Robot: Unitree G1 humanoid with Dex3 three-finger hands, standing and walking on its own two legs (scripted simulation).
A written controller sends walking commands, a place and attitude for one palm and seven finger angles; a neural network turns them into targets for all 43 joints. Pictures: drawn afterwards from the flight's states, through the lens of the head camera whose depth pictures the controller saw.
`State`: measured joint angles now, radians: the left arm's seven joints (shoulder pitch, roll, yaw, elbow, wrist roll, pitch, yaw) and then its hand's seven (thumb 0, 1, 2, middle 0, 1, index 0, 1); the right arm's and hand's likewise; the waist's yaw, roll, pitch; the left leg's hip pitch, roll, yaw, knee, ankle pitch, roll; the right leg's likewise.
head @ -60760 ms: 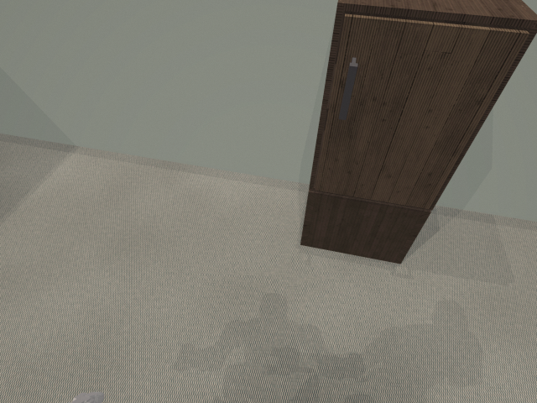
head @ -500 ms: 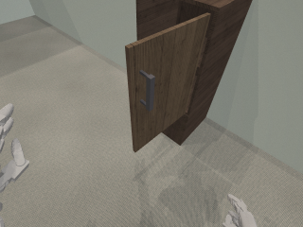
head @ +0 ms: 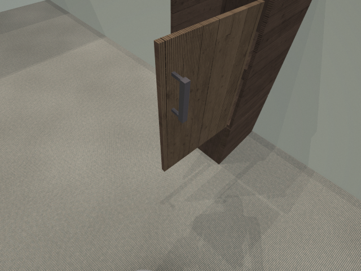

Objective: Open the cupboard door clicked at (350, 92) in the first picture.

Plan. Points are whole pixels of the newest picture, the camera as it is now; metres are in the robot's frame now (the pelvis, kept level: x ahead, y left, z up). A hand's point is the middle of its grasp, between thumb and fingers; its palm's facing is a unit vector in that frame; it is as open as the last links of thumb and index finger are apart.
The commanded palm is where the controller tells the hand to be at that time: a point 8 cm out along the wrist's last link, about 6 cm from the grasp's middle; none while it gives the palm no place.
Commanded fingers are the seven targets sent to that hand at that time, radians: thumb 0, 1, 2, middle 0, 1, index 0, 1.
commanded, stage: let the arm hang, fingers relaxed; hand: left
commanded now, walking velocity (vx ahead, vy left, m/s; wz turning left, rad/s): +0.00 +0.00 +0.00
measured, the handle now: (179, 98) +0.55 +0.04 +0.04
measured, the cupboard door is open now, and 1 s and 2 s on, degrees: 85 85 85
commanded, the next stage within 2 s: look to check the result in 0.62 s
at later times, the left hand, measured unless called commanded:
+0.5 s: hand out of the picture +0.03 +0.16 -0.17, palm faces +0.03 -0.98 -0.20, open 7.3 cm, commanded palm none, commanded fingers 0.00 0.90 0.90 -0.20 -0.30 -0.20 -0.30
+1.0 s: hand out of the picture +0.02 +0.15 -0.17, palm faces +0.04 -0.98 -0.19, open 7.4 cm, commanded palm none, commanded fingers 0.00 0.90 0.90 -0.20 -0.30 -0.20 -0.30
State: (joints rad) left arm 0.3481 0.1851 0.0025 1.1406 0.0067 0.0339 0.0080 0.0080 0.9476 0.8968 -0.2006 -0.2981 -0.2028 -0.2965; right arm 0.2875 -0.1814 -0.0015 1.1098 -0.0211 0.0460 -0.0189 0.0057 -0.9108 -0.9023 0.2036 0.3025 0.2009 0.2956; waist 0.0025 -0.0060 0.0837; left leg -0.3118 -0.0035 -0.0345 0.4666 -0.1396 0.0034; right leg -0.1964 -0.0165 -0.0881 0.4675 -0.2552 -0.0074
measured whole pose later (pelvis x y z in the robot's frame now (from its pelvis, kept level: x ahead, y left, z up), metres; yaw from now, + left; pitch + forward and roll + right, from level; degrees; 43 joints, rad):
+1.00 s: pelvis +0.03 -0.02 +0.00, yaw +0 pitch -2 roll +0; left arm 0.26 0.15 0.01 1.15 0.00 0.00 0.03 0.00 0.91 0.90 -0.20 -0.30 -0.20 -0.30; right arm 0.23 -0.15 0.00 1.15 -0.02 0.02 -0.04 0.00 -0.92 -0.90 0.20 0.30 0.20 0.30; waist -0.01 0.01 0.08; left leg -0.22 0.01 -0.04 0.42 -0.17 -0.02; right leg -0.11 -0.01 -0.09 0.42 -0.28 -0.02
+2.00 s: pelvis +0.04 -0.02 +0.01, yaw -1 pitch -2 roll +0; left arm 0.25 0.18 0.01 1.14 0.00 -0.01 0.02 0.00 0.91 0.90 -0.20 -0.30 -0.20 -0.30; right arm 0.20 -0.18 0.00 1.15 -0.02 0.01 -0.03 0.00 -0.91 -0.90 0.20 0.30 0.20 0.30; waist 0.00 0.01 0.06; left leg -0.18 0.01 -0.02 0.38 -0.17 -0.02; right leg -0.07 -0.01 -0.08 0.38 -0.28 -0.02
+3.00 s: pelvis +0.05 -0.02 +0.01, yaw -1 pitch -2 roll +0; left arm 0.23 0.20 0.01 1.14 0.00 -0.01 0.02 0.00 0.91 0.90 -0.20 -0.30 -0.20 -0.30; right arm 0.19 -0.20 0.00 1.15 -0.02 0.01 -0.03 0.00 -0.91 -0.90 0.20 0.30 0.20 0.30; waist 0.00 0.00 0.06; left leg -0.17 0.00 -0.02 0.36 -0.16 -0.01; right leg -0.06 -0.01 -0.07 0.35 -0.27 -0.02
